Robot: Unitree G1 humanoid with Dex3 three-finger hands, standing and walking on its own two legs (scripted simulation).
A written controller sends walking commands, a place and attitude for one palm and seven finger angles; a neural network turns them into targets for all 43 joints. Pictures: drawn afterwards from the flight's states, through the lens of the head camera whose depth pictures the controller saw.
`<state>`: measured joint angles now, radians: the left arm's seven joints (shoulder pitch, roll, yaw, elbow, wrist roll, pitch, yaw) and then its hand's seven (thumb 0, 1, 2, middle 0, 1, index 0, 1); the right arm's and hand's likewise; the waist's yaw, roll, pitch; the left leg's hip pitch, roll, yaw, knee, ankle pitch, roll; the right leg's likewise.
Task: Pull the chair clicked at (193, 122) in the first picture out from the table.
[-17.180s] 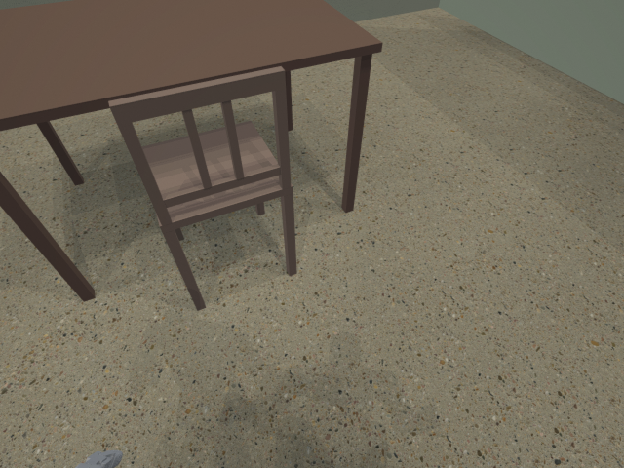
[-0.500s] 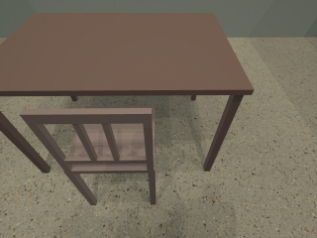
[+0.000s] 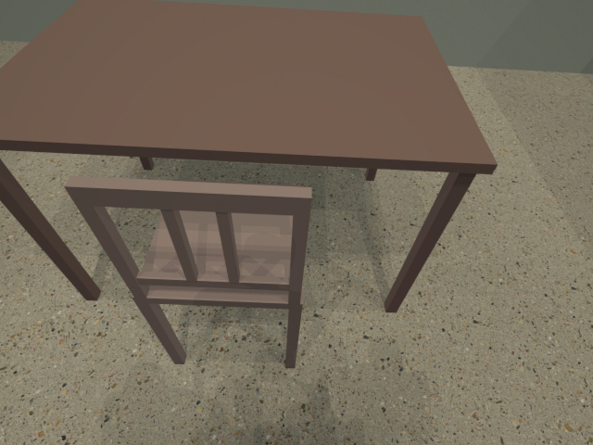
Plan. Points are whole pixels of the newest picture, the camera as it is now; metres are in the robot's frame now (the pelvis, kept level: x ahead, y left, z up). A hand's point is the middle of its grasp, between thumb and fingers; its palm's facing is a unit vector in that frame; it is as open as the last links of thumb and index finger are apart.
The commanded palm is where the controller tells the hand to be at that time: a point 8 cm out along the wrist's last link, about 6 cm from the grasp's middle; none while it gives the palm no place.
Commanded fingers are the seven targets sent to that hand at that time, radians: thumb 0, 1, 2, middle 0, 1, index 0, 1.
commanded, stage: come to a stop and stand still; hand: left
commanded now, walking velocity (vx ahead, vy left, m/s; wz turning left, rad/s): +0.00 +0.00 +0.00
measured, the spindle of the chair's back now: (182, 245) +0.46 +0.26 -0.10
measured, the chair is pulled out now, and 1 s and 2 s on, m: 0.00 0.00 0.00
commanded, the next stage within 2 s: look again from close up in 0.30 s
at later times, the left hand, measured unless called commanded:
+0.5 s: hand out of the picture -0.03 +0.17 -0.18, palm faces +0.02 -0.99 -0.17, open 7.4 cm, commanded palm none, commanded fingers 0.00 0.90 0.90 -0.20 -0.30 -0.20 -0.30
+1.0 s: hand out of the picture -0.09 +0.17 -0.18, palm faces +0.07 -0.99 -0.15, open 7.4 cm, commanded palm none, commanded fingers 0.00 0.90 0.90 -0.20 -0.30 -0.20 -0.30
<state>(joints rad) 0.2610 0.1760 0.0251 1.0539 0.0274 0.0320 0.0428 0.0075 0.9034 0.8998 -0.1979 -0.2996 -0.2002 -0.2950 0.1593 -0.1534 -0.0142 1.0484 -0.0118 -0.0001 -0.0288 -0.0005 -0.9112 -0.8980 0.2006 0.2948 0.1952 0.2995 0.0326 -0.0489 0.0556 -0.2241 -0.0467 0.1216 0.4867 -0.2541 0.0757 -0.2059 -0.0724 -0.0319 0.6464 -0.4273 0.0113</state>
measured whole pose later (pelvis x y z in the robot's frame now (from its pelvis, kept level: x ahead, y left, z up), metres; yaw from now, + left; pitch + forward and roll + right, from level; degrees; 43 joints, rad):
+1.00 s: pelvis -0.05 +0.01 +0.00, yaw +2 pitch -2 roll -1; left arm 0.39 0.14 -0.01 1.06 0.02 0.00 0.04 0.01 0.90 0.90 -0.20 -0.30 -0.20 -0.29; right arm 0.29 -0.16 0.00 1.07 -0.01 0.00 -0.01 0.00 -0.92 -0.90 0.20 0.30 0.20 0.30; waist 0.01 -0.02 0.00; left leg -0.28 -0.04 0.09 0.46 -0.16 0.08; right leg -0.19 -0.05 -0.07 0.47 -0.25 0.03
